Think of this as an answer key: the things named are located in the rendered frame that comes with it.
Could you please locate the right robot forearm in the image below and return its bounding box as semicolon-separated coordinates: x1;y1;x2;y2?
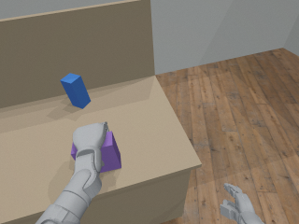
238;211;264;224

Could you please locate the sponge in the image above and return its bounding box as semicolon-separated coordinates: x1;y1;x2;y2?
71;131;121;173

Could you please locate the robot left hand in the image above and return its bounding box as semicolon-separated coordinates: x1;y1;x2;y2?
73;121;109;168

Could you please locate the left robot forearm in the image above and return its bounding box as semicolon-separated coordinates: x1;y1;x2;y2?
36;146;102;224

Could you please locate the table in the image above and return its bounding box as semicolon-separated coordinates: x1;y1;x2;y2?
0;0;202;224

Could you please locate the robot right hand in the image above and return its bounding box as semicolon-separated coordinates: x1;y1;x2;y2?
220;183;255;224

